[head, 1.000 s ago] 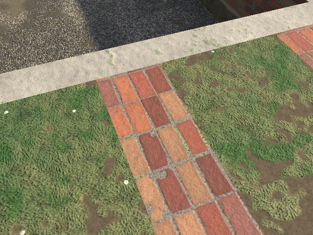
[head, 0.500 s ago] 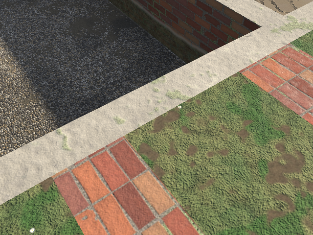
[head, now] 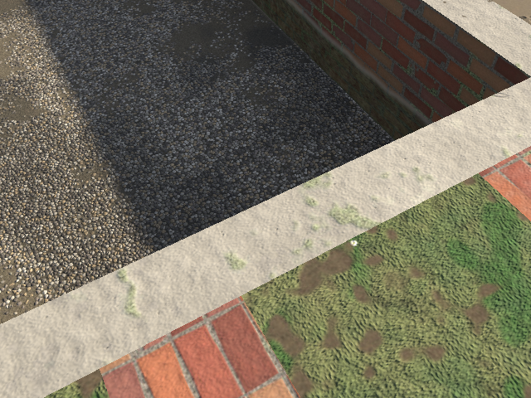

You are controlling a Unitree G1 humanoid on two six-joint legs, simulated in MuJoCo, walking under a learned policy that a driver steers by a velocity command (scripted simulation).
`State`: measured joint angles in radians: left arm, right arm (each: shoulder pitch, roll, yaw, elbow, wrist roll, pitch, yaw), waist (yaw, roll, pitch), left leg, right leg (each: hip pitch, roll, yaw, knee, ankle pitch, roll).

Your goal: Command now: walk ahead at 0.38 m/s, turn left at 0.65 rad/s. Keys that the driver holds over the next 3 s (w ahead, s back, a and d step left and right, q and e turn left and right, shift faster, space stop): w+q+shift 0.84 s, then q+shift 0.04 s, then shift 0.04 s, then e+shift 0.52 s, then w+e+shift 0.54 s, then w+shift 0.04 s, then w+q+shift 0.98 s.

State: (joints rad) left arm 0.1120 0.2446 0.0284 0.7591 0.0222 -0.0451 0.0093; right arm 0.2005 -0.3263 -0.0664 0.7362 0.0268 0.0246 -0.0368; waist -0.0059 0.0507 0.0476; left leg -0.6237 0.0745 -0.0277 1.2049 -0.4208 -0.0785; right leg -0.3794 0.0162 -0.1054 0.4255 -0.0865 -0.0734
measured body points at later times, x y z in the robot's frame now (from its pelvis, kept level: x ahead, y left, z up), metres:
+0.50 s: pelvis +0.21 +0.12 +0.00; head +0.21 +0.15 +0.45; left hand +0.28 +0.42 -0.11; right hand +0.33 -0.13 -0.11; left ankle +0.11 +0.16 -0.73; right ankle +0.26 -0.03 -0.64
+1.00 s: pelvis +0.51 +0.29 -0.02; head +0.53 +0.29 +0.43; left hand +0.29 +0.46 -0.13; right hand +0.86 +0.33 -0.06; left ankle +0.50 +0.45 -0.65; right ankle +0.56 +0.18 -0.73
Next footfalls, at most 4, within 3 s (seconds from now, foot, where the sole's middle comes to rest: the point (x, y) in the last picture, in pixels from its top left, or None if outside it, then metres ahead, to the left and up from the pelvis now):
0.34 left None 0.15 0.17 -0.77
0.72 right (208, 343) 0.59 0.21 -0.77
1.10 left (86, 341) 0.60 0.53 -0.77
1.48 right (187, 317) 0.66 0.27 -0.77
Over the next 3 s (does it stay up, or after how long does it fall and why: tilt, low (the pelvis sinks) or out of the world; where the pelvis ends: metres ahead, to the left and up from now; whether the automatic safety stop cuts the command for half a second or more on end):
stays up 0.62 0.17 -0.02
